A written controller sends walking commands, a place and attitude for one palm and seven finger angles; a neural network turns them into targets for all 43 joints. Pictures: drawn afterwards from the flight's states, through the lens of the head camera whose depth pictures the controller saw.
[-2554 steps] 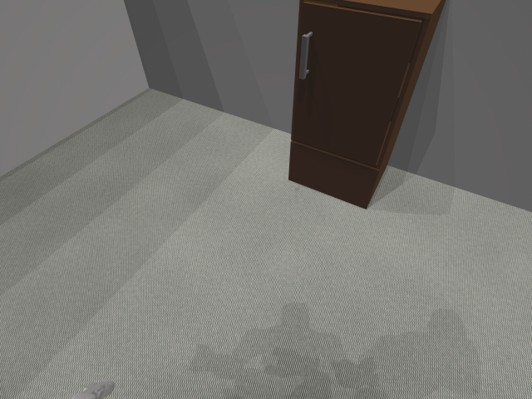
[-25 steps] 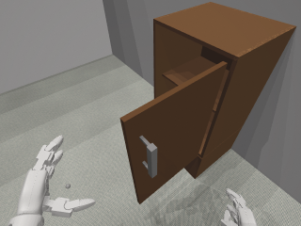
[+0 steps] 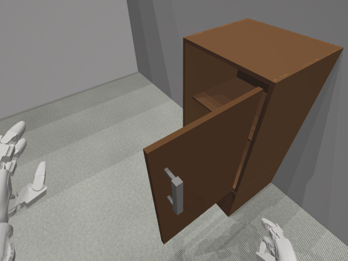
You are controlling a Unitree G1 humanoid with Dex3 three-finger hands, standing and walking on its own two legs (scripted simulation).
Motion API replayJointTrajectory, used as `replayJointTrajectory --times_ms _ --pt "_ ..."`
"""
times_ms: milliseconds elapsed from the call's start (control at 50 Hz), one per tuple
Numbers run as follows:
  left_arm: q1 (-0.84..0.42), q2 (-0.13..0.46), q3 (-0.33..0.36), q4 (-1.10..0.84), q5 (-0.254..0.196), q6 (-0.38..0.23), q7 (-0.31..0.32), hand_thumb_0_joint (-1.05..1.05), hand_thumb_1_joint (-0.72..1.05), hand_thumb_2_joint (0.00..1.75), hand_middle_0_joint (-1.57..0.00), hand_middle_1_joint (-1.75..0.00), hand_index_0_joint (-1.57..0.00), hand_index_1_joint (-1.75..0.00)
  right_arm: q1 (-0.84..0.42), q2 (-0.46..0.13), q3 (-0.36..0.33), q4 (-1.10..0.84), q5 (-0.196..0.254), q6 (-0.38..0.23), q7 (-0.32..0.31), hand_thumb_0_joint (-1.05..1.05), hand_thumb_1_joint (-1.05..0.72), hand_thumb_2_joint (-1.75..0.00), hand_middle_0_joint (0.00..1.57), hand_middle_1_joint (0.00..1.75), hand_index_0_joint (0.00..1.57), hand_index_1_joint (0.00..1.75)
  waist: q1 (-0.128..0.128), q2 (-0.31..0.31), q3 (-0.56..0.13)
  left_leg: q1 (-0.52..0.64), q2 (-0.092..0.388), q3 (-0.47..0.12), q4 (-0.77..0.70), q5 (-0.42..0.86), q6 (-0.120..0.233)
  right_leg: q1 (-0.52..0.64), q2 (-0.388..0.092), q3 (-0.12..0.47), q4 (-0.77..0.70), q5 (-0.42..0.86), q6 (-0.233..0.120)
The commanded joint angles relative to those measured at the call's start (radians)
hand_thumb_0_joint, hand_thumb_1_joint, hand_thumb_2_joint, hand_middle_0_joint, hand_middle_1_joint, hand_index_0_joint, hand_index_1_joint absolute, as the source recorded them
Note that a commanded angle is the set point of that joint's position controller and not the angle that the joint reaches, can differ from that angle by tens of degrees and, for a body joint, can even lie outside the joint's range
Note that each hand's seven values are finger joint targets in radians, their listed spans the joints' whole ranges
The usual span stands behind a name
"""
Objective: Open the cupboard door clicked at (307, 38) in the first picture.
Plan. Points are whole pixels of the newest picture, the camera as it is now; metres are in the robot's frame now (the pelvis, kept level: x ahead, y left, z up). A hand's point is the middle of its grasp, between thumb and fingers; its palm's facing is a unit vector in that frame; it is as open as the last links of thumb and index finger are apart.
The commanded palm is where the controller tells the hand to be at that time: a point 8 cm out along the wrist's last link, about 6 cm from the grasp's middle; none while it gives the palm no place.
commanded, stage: draw the hand back to the body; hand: left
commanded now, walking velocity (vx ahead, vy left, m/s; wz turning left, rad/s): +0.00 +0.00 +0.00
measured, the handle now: (173, 191) +0.31 +0.05 -0.05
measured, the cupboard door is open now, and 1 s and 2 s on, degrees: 91 91 91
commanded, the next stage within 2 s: step back with the hand held close in 0.34 s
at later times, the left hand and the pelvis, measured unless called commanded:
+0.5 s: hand (44, 192) +0.17 +0.25 +0.16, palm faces +0.46 -0.79 -0.41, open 7.4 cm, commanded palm +0.12 +0.28 +0.18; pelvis -0.02 -0.02 +0.00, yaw +0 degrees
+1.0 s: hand (19, 217) +0.13 +0.27 +0.16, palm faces +0.42 -0.76 -0.50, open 7.4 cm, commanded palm +0.07 +0.30 +0.18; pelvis -0.07 +0.00 -0.01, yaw -1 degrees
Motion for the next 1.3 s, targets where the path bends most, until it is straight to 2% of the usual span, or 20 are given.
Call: replayJointTrajectory --times_ms 0,60,140,200,340,420,440,460,480,540,600,660,740,840,940,1040,1100,1180,1220,1280 --pt "-0.052 0.124 0.087 -0.116 -0.008 -0.058 0.01 0.0 0.9 0.9 -0.2 -0.3 -0.2 -0.3 -0.115 -0.101 -0.042 -0.142 0.0 -0.038 0.001 0.0 -0.9 -0.9 0.2 0.3 0.2 0.3 -0.007 -0.035 -0.003 -0.114 0.052 -0.014 -0.105 0.403 -0.039 0.115 0.001 0.01 -0.059 0.199 -0.029" --pt "-0.074 0.13 0.083 -0.123 -0.008 -0.062 0.006 0.0 0.9 0.9 -0.2 -0.3 -0.2 -0.3 -0.122 -0.105 -0.048 -0.145 0.0 -0.025 0.003 0.0 -0.9 -0.9 0.2 0.3 0.2 0.3 -0.008 -0.057 -0.009 -0.109 0.049 -0.013 -0.12 0.333 -0.028 0.119 0.0 0.014 -0.07 0.16 -0.026" --pt "-0.1 0.166 0.102 -0.195 -0.001 -0.075 0.013 0.0 0.9 0.9 -0.2 -0.3 -0.2 -0.3 -0.136 -0.1 -0.045 -0.149 -0.004 -0.032 -0.002 0.0 -0.9 -0.9 0.2 0.3 0.2 0.3 0.0 0.008 -0.075 -0.087 0.041 -0.014 -0.125 0.332 -0.027 0.156 -0.002 0.021 -0.066 0.166 -0.029" --pt "-0.107 0.211 0.134 -0.231 0.004 -0.08 0.022 0.0 0.9 0.9 -0.2 -0.3 -0.2 -0.3 -0.142 -0.101 -0.043 -0.145 -0.006 -0.043 -0.006 0.0 -0.9 -0.9 0.2 0.3 0.2 0.3 0.006 0.006 -0.099 -0.085 0.037 -0.018 -0.125 0.346 -0.029 0.181 0.0 0.024 -0.069 0.182 -0.031" --pt "-0.106 0.155 0.099 -0.149 -0.001 -0.073 0.013 0.0 0.9 0.9 -0.2 -0.3 -0.2 -0.3 -0.145 -0.093 -0.042 -0.127 -0.002 -0.042 -0.005 0.0 -0.9 -0.9 0.2 0.3 0.2 0.3 -0.006 -0.01 0.028 -0.106 0.039 -0.01 -0.142 0.268 -0.026 0.119 0.003 0.028 -0.105 0.115 -0.029" --pt "-0.1 0.147 0.092 -0.127 -0.007 -0.078 0.008 0.0 0.9 0.9 -0.2 -0.3 -0.2 -0.3 -0.149 -0.094 -0.047 -0.13 -0.001 -0.038 -0.005 0.0 -0.9 -0.9 0.2 0.3 0.2 0.3 -0.002 -0.035 0.018 -0.102 0.04 -0.009 -0.148 0.228 -0.017 0.122 0.0 0.033 -0.115 0.077 -0.027" --pt "-0.215 0.181 0.101 -0.211 -0.004 -0.09 0.012 0.0 0.9 0.9 -0.2 -0.3 -0.2 -0.3 -0.162 -0.097 -0.045 -0.132 0.0 -0.044 -0.006 0.0 -0.9 -0.9 0.2 0.3 0.2 0.3 -0.006 -0.014 -0.023 -0.084 0.035 -0.009 -0.144 0.219 -0.014 0.13 -0.001 0.042 -0.118 0.072 -0.025" --pt "-0.252 0.29 0.225 -0.214 0.005 -0.132 0.024 0.0 0.9 0.9 -0.2 -0.3 -0.2 -0.3 -0.134 -0.115 -0.043 -0.164 0.009 -0.026 -0.008 0.0 -0.9 -0.9 0.2 0.3 0.2 0.3 -0.053 -0.066 0.054 -0.167 0.045 -0.029 -0.103 0.131 0.003 0.025 -0.044 0.139 -0.166 0.075 -0.024" --pt "-0.138 0.215 0.176 -0.13 0.007 -0.135 0.015 0.0 0.9 0.9 -0.2 -0.3 -0.2 -0.3 -0.126 -0.107 -0.049 -0.147 0.0 -0.009 -0.007 0.0 -0.9 -0.9 0.2 0.3 0.2 0.3 -0.055 -0.128 0.035 -0.157 0.037 -0.041 -0.073 0.122 0.006 0.009 -0.068 0.146 -0.184 0.055 -0.029" --pt "-0.058 0.193 0.15 -0.171 0.011 -0.147 0.013 0.0 0.9 0.9 -0.2 -0.3 -0.2 -0.3 -0.137 -0.114 -0.053 -0.159 -0.007 0.011 -0.001 0.0 -0.9 -0.9 0.2 0.3 0.2 0.3 -0.058 -0.072 -0.03 -0.151 0.036 -0.03 -0.051 0.161 -0.001 0.005 -0.096 0.15 -0.17 0.094 -0.04" --pt "0.018 0.208 0.174 -0.213 0.007 -0.157 0.023 0.0 0.9 0.9 -0.2 -0.3 -0.2 -0.3 -0.136 -0.123 -0.06 -0.171 -0.009 0.023 -0.005 0.0 -0.9 -0.9 0.2 0.3 0.2 0.3 -0.053 0.014 -0.125 -0.166 0.053 -0.043 -0.073 0.279 -0.011 0.077 -0.086 0.107 -0.08 0.248 -0.04" --pt "0.066 0.225 0.199 -0.24 0.001 -0.154 0.03 0.0 0.9 0.9 -0.2 -0.3 -0.2 -0.3 -0.134 -0.119 -0.071 -0.193 -0.003 0.044 -0.01 0.0 -0.9 -0.9 0.2 0.3 0.2 0.3 -0.054 -0.033 -0.188 -0.183 0.069 -0.051 -0.065 0.396 -0.017 0.118 -0.068 0.087 -0.006 0.371 -0.029" --pt "0.081 0.24 0.22 -0.251 -0.002 -0.15 0.039 0.0 0.9 0.9 -0.2 -0.3 -0.2 -0.3 -0.138 -0.117 -0.08 -0.208 0.004 0.063 -0.017 0.0 -0.9 -0.9 0.2 0.3 0.2 0.3 -0.055 -0.053 -0.185 -0.232 0.076 -0.064 -0.058 0.406 -0.023 0.111 -0.069 0.088 0.037 0.401 -0.028" --pt "0.066 0.231 0.21 -0.236 0.005 -0.149 0.045 0.0 0.9 0.9 -0.2 -0.3 -0.2 -0.3 -0.14 -0.125 -0.083 -0.211 0.005 0.07 -0.024 0.0 -0.9 -0.9 0.2 0.3 0.2 0.3 -0.057 -0.046 -0.116 -0.335 0.098 -0.089 -0.096 0.261 0.001 0.076 -0.053 0.096 0.058 0.279 -0.014" --pt "0.023 0.215 0.186 -0.223 0.024 -0.155 0.051 0.0 0.9 0.9 -0.2 -0.3 -0.2 -0.3 -0.131 -0.133 -0.08 -0.215 0.006 0.064 -0.024 0.0 -0.9 -0.9 0.2 0.3 0.2 0.3 -0.066 -0.063 -0.039 -0.505 0.099 -0.104 -0.116 -0.093 0.037 0.069 -0.061 0.141 0.042 0.07 -0.015" --pt "-0.011 0.234 0.2 -0.278 0.042 -0.181 0.063 0.0 0.9 0.9 -0.2 -0.3 -0.2 -0.3 -0.114 -0.138 -0.077 -0.22 0.002 0.047 -0.022 0.0 -0.9 -0.9 0.2 0.3 0.2 0.3 -0.069 -0.048 -0.039 -0.585 0.096 -0.126 -0.105 -0.253 0.057 0.069 -0.062 0.16 0.031 -0.063 -0.017" --pt "-0.025 0.251 0.225 -0.321 0.051 -0.197 0.069 0.0 0.9 0.9 -0.2 -0.3 -0.2 -0.3 -0.112 -0.146 -0.078 -0.223 0.0 0.033 -0.024 0.0 -0.9 -0.9 0.2 0.3 0.2 0.3 -0.064 0.028 -0.061 -0.664 0.13 -0.167 -0.159 -0.315 0.074 0.143 -0.027 0.125 0.126 -0.032 -0.005" --pt "-0.019 0.239 0.237 -0.321 0.061 -0.212 0.069 0.0 0.9 0.9 -0.2 -0.3 -0.2 -0.3 -0.102 -0.138 -0.08 -0.226 -0.004 0.016 -0.022 0.0 -0.9 -0.9 0.2 0.3 0.2 0.3 -0.061 0.075 -0.061 -0.779 0.164 -0.199 -0.197 -0.314 0.09 0.254 0.023 0.104 0.283 0.153 0.005" --pt "-0.011 0.23 0.234 -0.284 0.061 -0.216 0.064 0.0 0.9 0.9 -0.2 -0.3 -0.2 -0.3 -0.104 -0.135 -0.081 -0.221 -0.006 0.012 -0.018 0.0 -0.9 -0.9 0.2 0.3 0.2 0.3 -0.064 0.034 -0.027 -0.809 0.143 -0.185 -0.15 -0.339 0.088 0.243 0.012 0.156 0.258 0.158 -0.005" --pt "-0.043 0.229 0.22 -0.262 0.05 -0.213 0.055 0.0 0.9 0.9 -0.2 -0.3 -0.2 -0.3 -0.086 -0.137 -0.086 -0.202 -0.006 0.014 -0.007 0.0 -0.9 -0.9 0.2 0.3 0.2 0.3 -0.079 -0.107 -0.007 -0.668 0.066 -0.118 0.007 -0.264 0.047 0.05 -0.064 0.264 0.086 0.097 -0.04"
